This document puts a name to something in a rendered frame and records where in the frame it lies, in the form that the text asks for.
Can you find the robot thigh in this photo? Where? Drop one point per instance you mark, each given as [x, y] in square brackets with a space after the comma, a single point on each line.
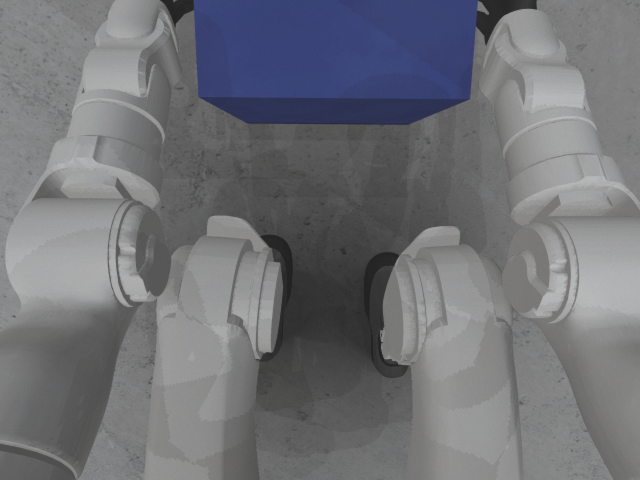
[466, 419]
[202, 409]

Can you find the right robot upper arm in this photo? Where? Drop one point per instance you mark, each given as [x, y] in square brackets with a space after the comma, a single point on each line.
[578, 277]

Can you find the right robot thigh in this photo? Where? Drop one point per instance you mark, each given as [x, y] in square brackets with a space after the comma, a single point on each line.
[466, 419]

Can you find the left robot forearm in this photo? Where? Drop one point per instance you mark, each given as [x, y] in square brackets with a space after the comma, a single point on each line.
[119, 119]

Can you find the carton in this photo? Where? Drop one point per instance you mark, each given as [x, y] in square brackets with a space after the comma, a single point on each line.
[378, 62]

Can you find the robot left hand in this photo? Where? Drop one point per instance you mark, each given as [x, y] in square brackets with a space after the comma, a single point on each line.
[178, 8]

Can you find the right robot forearm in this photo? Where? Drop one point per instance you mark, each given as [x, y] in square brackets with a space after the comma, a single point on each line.
[547, 134]

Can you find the left robot thigh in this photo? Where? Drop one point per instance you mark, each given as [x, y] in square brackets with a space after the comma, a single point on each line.
[202, 409]

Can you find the left robot upper arm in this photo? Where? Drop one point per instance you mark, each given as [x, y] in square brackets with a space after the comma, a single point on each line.
[81, 267]

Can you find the robot right hand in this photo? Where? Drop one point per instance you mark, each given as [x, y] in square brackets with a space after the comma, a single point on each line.
[497, 9]

